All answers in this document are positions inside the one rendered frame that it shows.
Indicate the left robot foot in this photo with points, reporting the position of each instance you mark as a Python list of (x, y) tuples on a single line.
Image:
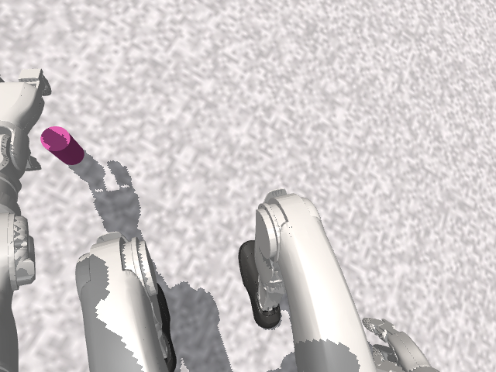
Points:
[(171, 359)]

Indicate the can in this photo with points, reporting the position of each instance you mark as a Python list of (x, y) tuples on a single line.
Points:
[(62, 145)]

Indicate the right robot hand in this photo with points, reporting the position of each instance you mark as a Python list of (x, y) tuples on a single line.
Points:
[(402, 355)]

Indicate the left robot arm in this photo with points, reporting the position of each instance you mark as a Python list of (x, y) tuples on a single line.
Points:
[(17, 254)]

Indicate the left robot hand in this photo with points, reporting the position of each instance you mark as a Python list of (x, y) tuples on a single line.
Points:
[(21, 104)]

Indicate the right robot foot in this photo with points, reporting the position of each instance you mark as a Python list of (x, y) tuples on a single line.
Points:
[(249, 273)]

